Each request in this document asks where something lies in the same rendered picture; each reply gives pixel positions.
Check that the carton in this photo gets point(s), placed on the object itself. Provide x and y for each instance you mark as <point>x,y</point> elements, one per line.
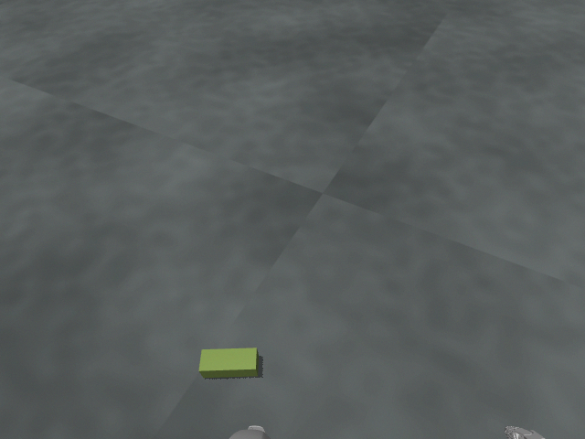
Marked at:
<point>229,362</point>

